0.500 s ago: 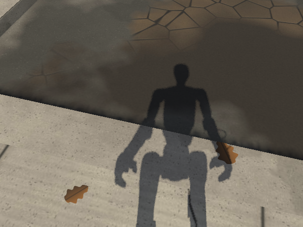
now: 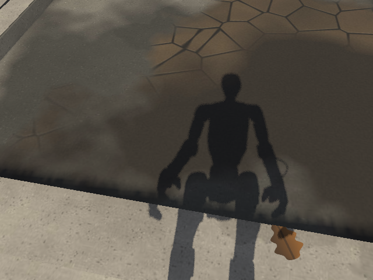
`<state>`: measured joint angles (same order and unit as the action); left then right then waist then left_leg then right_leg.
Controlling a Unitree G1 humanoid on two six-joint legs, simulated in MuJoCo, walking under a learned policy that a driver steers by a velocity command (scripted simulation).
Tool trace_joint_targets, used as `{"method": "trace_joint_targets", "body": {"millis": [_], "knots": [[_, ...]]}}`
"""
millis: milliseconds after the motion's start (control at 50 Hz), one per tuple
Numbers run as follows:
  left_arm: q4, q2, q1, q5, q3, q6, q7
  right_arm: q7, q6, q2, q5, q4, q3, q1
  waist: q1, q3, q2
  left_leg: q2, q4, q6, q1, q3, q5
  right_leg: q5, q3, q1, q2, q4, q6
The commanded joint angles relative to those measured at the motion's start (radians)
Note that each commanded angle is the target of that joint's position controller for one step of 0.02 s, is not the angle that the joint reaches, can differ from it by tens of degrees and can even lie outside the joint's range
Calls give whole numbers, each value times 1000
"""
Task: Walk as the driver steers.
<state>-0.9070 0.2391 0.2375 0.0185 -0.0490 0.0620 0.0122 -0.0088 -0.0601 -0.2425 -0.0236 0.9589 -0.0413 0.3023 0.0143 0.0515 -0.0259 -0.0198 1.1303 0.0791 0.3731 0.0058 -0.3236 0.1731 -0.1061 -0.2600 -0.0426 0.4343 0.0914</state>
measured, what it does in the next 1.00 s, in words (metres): walks ahead, turning right: left foot, then right foot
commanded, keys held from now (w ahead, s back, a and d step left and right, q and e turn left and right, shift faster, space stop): w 0.30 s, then w+e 0.70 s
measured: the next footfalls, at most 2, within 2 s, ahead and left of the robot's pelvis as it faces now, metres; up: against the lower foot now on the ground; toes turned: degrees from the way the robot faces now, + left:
left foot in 0.40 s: +0.38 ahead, +0.12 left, +0.00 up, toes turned +2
right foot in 0.94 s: +0.59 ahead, -0.10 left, +0.00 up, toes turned -23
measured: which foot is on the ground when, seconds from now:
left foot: up 0.00-0.38, down 0.40-0.96, up 0.98-1.00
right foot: down 0.00-0.40, up 0.42-0.92, down 0.94-1.00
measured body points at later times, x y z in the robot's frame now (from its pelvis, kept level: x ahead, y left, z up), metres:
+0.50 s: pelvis +0.27 +0.04 -0.01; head +0.30 +0.06 +0.44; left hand +0.26 +0.30 -0.16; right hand +0.39 -0.21 -0.12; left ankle +0.34 +0.11 -0.74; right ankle +0.12 -0.06 -0.65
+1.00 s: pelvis +0.51 -0.02 -0.02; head +0.54 -0.04 +0.43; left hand +0.74 +0.17 -0.13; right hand +0.41 -0.26 -0.17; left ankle +0.38 +0.13 -0.67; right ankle +0.56 -0.08 -0.74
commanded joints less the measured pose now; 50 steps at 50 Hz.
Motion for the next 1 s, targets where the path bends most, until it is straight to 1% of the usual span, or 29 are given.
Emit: {"method": "trace_joint_targets", "body": {"millis": [20, 60, 160, 220, 280, 320, 340, 360, 380, 400, 420, 440, 460, 480, 500, 520, 540, 600, 640, 700, 780, 820, 860, 900, 920, 940, 960, 980, 1000], "knots": [[5, 82, 75, -7, -14, 30, -3, -13, 17, -44, -12, -25, -10, 76, 18, -31, 88, -65, -12, -20, 117, 19, 60, -159, 272, 93, 260, -280, 115], [-15, 104, 111, -10, -20, 37, -5, -19, 25, -43, -12, -46, -9, 5, 14, -3, 80, -84, -70, -40, 186, 1, 118, -166, 235, 103, 252, -312, 123], [-49, 90, 191, -12, -12, 32, -7, -21, 25, -30, -6, -113, 2, -201, -31, 42, 79, -89, -320, -71, 271, -43, 274, -260, 161, 169, 215, -329, 109], [-71, 97, 238, -8, -10, 32, -11, -20, 22, -21, -2, -138, 11, -284, -56, 44, 88, -61, -443, -62, 242, -72, 322, -349, 136, 225, 220, -308, 103], [-91, 103, 270, -2, -9, 24, -19, -17, 17, -32, -3, -163, 10, -339, -68, 56, 91, -42, -513, -36, 243, -77, 290, -416, 139, 314, 255, -271, 107], [-98, 112, 263, 4, -11, 18, -26, -15, 9, -46, -2, -173, 4, -338, -57, 57, 93, -25, -550, -10, 205, -76, 226, -511, 151, 354, 276, -221, 101], [-97, 119, 243, 5, -12, 16, -28, -12, 3, -54, -1, -166, -1, -300, -30, 43, 95, -5, -574, 4, 141, -78, 182, -617, 154, 357, 277, -167, 92], [-94, 130, 221, 6, -14, 14, -30, -6, -4, -68, -2, -142, -10, -214, 9, 0, 100, 24, -602, 19, 29, -83, 148, -732, 153, 351, 267, -73, 80], [-88, 133, 195, 1, -14, 11, -28, 4, -16, -88, -7, -88, -23, -49, 82, -85, 66, 45, -677, 40, -174, -90, 192, -739, 126, 300, 225, 108, 60], [-62, 104, 189, -11, -4, 13, -24, 18, -28, -159, -32, -49, -45, 132, 142, -209, -6, -116, -701, 85, -451, 77, 140, -479, 96, 109, 171, 379, 38], [-39, -22, 312, -47, 22, 13, -16, 20, -23, -263, -48, -50, -70, 186, 83, -339, -222, -423, -786, 185, -722, 527, 54, 251, 33, -246, -3, 731, -11], [-60, 96, 287, -22, -10, 2, -27, 12, -6, -222, -6, -59, -66, 132, 86, -320, -107, -424, -855, 197, -633, 618, -26, 331, 153, -320, 10, 842, 5], [-41, 108, 210, -18, -20, 1, -25, 11, -4, -150, 0, -74, -46, 28, 46, -161, -51, -382, -879, 168, -496, 459, -47, 252, 170, -352, 62, 852, 11], [-30, 84, 162, -18, -17, 3, -20, 9, -11, -92, -1, -83, -32, -35, 29, -73, -22, -335, -927, 136, -371, 336, 15, 178, 168, -338, 101, 804, 10], [-33, 70, 152, -10, -20, -6, -15, 12, -18, -65, -2, -78, -25, -55, 8, -33, -34, -291, -951, 99, -301, 244, 76, 141, 165, -308, 121, 766, 6], [-33, 62, 163, 3, -22, -21, -7, 19, -26, -47, 2, -69, -20, -55, -17, -18, -54, -259, -965, 74, -249, 165, 145, 121, 164, -273, 136, 740, -4], [-34, 46, 171, 7, -23, -36, 1, 21, -34, -42, 3, -63, -18, -42, -28, -24, -53, -251, -970, 65, -235, 119, 197, 107, 161, -256, 135, 733, -10], [-1, 24, 108, 4, -24, -63, 15, 22, -56, -70, 13, -46, -28, 9, -41, -8, -36, -243, -992, 59, -236, 15, 294, 33, 145, -321, 147, 701, -26], [31, 25, 33, 5, -23, -72, 22, 22, -56, -71, 9, -39, -29, 41, -32, 16, -37, -235, -1003, 55, -253, -38, 317, -42, 136, -392, 155, 649, -35], [72, 18, -65, 2, -15, -67, 30, 26, -53, -60, 9, -28, -24, 69, -20, 49, -39, -211, -995, 47, -260, -125, 409, -151, 101, -406, 146, 478, -38], [130, 11, -202, 8, 0, -59, 48, 32, -50, -98, 12, -14, -28, 110, 16, 58, -42, -218, -970, 31, -324, -206, 554, -207, 7, -345, 111, 264, -12], [145, 23, -217, 12, -2, -63, 51, 36, -37, -106, 6, 1, -33, 135, 20, 47, -55, -229, -918, 28, -376, -243, 651, -152, -18, -305, 91, 249, 4], [150, 44, -199, 15, -10, -64, 48, 43, -24, -124, 4, 1, -37, 122, -1, 27, -68, -246, -836, 28, -434, -265, 851, -44, -37, -253, 55, 226, 38], [124, 71, -95, 14, -25, -62, 39, 50, -6, -150, 2, -6, -45, 94, -49, -24, -91, -252, -680, 30, -464, -280, 1048, 68, -53, -140, 0, 204, 81], [99, 90, 2, 14, -38, -54, 32, 50, 5, -158, -1, -8, -47, 86, -89, -77, -83, -252, -519, 28, -450, -279, 1037, 102, -41, -36, -32, 165, 110], [51, 127, 166, 24, -59, -42, 18, 47, 13, -161, 1, -22, -48, 63, -172, -156, -11, -230, -248, -3, -333, -295, 888, 89, 26, 173, -25, 56, 153], [53, 250, 205, 34, -91, -40, 4, 34, 13, -62, 9, -73, -30, 126, -126, -254, 212, -109, 130, -57, 48, -288, 168, 60, 448, 493, 263, 37, 274], [91, 275, 164, -1, -93, -46, 5, 20, 2, -99, 6, -117, -40, 73, -114, -309, 213, 60, 321, -92, 314, -88, -257, 54, 875, 584, 385, -133, 381], [88, 244, 127, -11, -85, -55, -2, 13, -11, -136, 8, -143, -47, -40, -117, -170, 88, -20, 281, -87, 399, 13, -136, -10, 697, 489, 356, -161, 339]]}}
Over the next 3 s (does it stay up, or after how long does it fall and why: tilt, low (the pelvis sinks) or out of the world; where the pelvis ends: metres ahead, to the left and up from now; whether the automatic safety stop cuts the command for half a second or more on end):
stays up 1.54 -0.42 -0.11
